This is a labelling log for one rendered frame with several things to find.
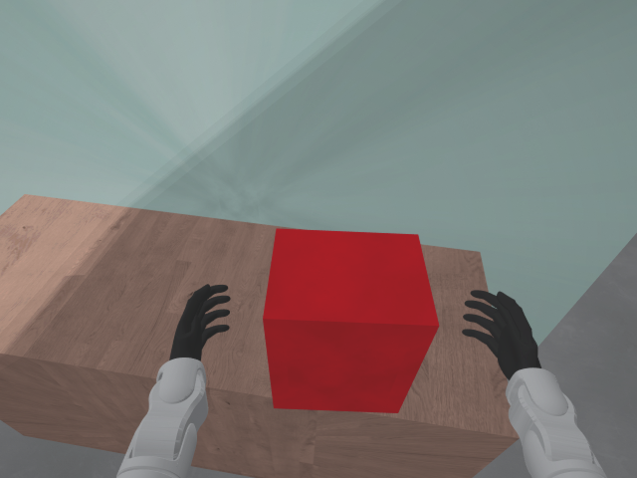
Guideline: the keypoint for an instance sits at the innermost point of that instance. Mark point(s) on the left robot forearm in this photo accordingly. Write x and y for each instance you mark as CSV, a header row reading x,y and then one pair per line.
x,y
164,443

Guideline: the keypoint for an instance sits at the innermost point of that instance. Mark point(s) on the robot right hand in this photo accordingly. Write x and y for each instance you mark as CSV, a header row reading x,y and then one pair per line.
x,y
512,342

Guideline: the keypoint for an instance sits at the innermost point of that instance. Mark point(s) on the pedestal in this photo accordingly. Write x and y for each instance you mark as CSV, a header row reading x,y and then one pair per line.
x,y
90,299

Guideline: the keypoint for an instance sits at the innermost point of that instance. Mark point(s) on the carton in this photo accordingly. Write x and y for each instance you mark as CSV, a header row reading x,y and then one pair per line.
x,y
348,319

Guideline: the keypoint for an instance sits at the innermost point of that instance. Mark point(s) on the robot left hand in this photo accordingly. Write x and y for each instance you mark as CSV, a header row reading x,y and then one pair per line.
x,y
191,335

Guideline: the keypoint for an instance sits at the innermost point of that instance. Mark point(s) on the right robot forearm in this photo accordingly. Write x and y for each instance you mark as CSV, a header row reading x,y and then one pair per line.
x,y
546,422

